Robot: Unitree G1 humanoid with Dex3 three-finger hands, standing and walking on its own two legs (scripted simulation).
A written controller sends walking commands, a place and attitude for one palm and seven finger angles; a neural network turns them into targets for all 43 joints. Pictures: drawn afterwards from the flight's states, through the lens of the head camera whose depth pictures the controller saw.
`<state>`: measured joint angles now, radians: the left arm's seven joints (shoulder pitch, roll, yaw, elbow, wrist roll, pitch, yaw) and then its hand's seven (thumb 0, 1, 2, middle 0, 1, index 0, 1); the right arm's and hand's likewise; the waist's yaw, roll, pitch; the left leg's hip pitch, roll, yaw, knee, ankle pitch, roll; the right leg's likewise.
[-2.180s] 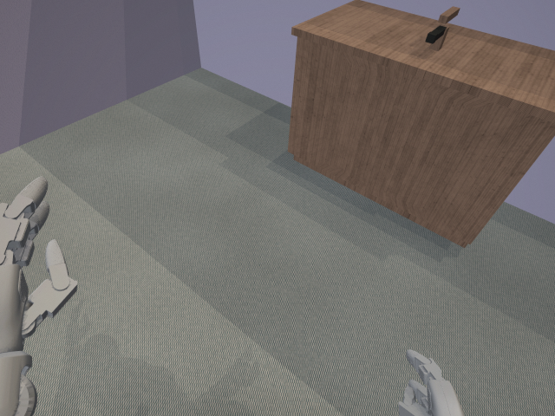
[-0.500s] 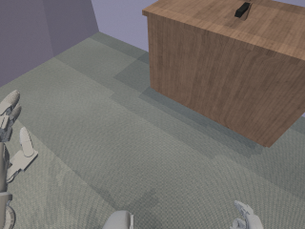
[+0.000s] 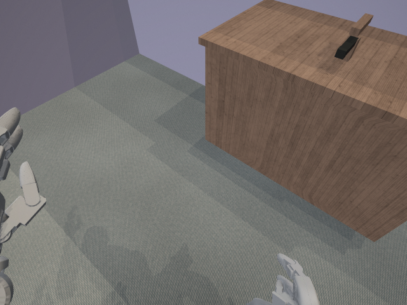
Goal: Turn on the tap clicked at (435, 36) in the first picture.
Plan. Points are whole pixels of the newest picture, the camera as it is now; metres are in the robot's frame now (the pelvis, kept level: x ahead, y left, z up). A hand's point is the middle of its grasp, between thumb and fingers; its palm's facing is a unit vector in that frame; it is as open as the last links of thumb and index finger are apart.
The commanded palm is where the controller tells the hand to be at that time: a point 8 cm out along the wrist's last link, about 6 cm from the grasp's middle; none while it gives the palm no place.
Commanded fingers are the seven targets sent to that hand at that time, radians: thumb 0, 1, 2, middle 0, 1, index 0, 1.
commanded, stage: walk to a spot facing it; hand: left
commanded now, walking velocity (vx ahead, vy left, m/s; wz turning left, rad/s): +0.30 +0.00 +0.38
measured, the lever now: (341, 52) +0.86 -0.40 +0.06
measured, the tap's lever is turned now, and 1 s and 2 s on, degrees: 0 0 0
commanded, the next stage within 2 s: turn to face it in 0.34 s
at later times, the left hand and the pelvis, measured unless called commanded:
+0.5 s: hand (49, 148) +0.30 +0.25 +0.19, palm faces +0.54 -0.72 -0.45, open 7.5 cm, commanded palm +0.23 +0.30 +0.18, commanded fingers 0.00 0.90 0.90 -0.20 -0.30 -0.20 -0.30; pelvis +0.13 -0.01 -0.02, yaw +11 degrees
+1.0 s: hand (106, 129) +0.36 +0.19 +0.17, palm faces +0.44 -0.79 -0.44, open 7.5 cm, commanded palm +0.30 +0.23 +0.18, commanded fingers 0.00 0.90 0.90 -0.20 -0.30 -0.20 -0.30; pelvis +0.15 -0.05 +0.00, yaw +2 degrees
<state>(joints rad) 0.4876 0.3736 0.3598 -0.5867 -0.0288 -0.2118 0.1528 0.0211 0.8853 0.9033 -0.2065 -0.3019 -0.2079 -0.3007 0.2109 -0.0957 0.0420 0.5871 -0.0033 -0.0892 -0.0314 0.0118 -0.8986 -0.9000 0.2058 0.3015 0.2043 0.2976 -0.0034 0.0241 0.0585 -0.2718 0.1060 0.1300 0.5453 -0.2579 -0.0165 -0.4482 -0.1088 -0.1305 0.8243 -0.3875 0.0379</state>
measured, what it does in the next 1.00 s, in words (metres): walks ahead: right foot, then left foot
